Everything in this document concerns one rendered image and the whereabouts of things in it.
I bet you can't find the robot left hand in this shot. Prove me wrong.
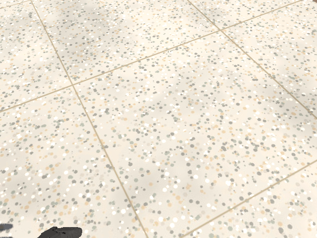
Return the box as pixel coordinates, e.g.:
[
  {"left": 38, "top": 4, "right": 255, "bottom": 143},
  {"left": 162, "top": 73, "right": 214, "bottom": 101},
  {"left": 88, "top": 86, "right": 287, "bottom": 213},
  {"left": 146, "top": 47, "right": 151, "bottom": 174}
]
[{"left": 38, "top": 226, "right": 82, "bottom": 238}]

